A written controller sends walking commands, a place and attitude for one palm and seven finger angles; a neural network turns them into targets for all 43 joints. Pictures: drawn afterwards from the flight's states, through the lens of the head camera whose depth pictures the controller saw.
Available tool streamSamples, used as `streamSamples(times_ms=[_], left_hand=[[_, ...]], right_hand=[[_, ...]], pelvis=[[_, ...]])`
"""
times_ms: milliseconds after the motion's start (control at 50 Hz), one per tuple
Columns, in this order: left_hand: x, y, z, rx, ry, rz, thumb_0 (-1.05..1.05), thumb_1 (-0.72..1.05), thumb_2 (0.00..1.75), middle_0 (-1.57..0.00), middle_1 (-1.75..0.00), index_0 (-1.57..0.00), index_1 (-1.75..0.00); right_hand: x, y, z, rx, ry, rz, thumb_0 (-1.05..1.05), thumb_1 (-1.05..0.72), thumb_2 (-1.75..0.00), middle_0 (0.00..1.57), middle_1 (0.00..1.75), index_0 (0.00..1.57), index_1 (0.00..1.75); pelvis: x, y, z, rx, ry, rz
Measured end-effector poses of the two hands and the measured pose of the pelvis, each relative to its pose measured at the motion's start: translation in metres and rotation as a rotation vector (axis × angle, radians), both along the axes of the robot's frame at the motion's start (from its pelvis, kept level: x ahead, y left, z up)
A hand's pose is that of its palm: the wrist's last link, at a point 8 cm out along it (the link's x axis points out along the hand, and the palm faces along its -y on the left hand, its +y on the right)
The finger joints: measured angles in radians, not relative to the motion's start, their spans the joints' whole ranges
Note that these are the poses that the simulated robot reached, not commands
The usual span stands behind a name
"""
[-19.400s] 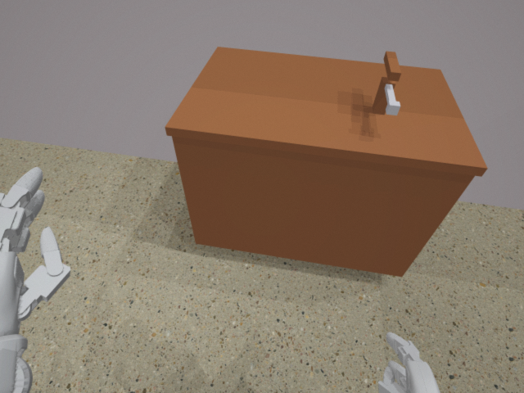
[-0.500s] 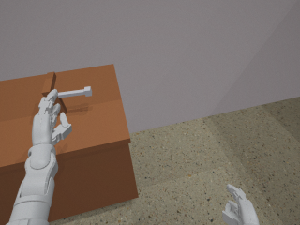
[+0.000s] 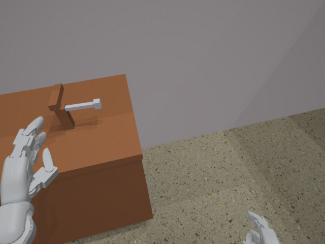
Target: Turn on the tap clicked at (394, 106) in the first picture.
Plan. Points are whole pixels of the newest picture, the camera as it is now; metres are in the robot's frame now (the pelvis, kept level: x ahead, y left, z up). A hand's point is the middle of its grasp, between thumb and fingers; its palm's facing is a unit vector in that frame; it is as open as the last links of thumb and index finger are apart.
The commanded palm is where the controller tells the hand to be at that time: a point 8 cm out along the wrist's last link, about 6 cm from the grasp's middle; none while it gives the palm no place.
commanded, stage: draw the hand back beside the body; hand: left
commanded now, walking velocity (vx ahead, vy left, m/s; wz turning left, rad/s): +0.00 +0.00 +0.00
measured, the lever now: (97, 103) +0.58 +0.32 +0.02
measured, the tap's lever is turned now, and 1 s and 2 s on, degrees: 86 86 86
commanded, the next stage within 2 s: step back with the hand held close in 0.32 s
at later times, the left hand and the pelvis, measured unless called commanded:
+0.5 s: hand (49, 174) +0.20 +0.24 +0.16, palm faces +0.42 -0.83 -0.36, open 7.4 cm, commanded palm +0.16 +0.28 +0.17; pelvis +0.00 -0.01 +0.00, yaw +1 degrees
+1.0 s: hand (18, 200) +0.15 +0.27 +0.15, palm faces +0.41 -0.81 -0.42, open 7.4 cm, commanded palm +0.10 +0.31 +0.17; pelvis -0.06 +0.03 -0.01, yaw +0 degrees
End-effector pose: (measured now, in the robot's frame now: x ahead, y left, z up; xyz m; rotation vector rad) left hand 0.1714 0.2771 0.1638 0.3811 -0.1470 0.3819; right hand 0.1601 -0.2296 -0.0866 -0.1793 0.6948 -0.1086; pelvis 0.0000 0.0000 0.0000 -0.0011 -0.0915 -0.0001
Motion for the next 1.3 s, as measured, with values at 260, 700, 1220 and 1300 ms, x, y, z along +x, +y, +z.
streamSamples(times_ms=[260,700,1220,1300], left_hand=[[-0.023,0.001,0.005,0.021,-0.018,0.057,0.01,0.89,0.9,-0.21,-0.3,-0.21,-0.3],[-0.012,0.006,0.0,0.077,0.038,-0.013,0.01,0.9,0.9,-0.21,-0.3,-0.21,-0.3],[-0.113,0.042,0.002,0.157,-0.09,0.074,0.01,0.89,0.9,-0.21,-0.3,-0.21,-0.3],[-0.133,0.041,0.001,0.117,-0.12,0.076,0.01,0.89,0.9,-0.21,-0.3,-0.21,-0.3]], right_hand=[[0.025,0.004,0.009,-0.005,-0.067,0.042,0.01,-0.9,-0.9,0.2,0.3,0.2,0.3],[-0.001,-0.006,0.005,-0.034,0.009,-0.048,0.01,-0.9,-0.9,0.2,0.3,0.2,0.3],[-0.081,0.028,-0.005,-0.053,-0.002,0.027,0.01,-0.9,-0.9,0.2,0.3,0.2,0.3],[-0.092,0.029,-0.007,-0.062,0.018,0.038,0.01,-0.9,-0.9,0.2,0.3,0.2,0.3]], pelvis=[[-0.001,-0.005,-0.002,-0.002,-0.006,0.018],[-0.012,0.007,-0.005,-0.012,0.084,0.0],[-0.095,0.025,-0.021,-0.024,0.064,0.067],[-0.108,0.026,-0.023,-0.02,0.066,0.068]])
